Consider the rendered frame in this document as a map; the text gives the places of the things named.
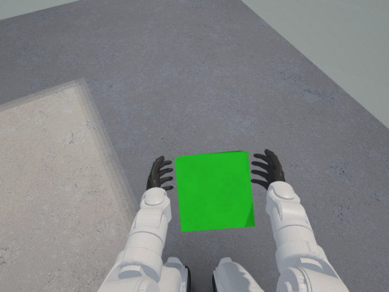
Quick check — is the robot right upper arm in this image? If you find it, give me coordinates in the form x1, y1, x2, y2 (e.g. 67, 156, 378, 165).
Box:
277, 266, 349, 292

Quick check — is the left robot forearm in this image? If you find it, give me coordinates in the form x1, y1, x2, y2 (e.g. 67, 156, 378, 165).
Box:
102, 187, 171, 285

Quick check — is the right robot forearm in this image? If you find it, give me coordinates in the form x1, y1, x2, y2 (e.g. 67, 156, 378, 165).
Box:
266, 181, 342, 281

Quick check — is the carton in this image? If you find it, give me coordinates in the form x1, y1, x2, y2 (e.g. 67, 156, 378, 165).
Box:
174, 151, 255, 232

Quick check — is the robot left upper arm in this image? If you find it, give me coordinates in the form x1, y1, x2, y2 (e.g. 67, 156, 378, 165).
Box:
97, 276, 160, 292

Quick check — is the right robot thigh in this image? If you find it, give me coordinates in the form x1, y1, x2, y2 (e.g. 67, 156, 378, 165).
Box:
213, 262, 264, 292

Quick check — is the left robot shin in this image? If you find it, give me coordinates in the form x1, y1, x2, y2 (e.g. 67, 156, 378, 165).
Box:
167, 257, 183, 265

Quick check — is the robot left hand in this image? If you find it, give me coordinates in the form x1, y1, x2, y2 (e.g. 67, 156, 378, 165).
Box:
146, 156, 173, 191

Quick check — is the robot right hand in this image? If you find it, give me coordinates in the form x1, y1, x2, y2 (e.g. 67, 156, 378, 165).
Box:
251, 149, 285, 190

